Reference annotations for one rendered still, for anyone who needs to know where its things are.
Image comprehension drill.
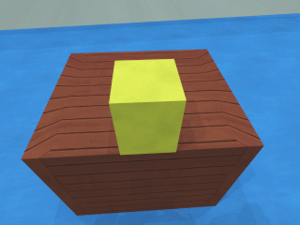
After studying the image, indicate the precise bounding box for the pedestal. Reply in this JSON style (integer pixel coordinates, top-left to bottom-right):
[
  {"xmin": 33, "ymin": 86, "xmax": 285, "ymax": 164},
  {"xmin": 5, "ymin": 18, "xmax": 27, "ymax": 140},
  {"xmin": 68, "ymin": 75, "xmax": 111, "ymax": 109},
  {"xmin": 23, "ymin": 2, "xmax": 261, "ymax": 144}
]
[{"xmin": 21, "ymin": 49, "xmax": 264, "ymax": 216}]

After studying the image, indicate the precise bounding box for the carton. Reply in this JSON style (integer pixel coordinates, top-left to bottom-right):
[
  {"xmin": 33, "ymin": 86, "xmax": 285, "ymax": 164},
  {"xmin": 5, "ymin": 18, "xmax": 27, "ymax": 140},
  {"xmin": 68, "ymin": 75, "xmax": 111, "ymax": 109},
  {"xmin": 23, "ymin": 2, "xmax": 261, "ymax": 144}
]
[{"xmin": 109, "ymin": 59, "xmax": 187, "ymax": 156}]

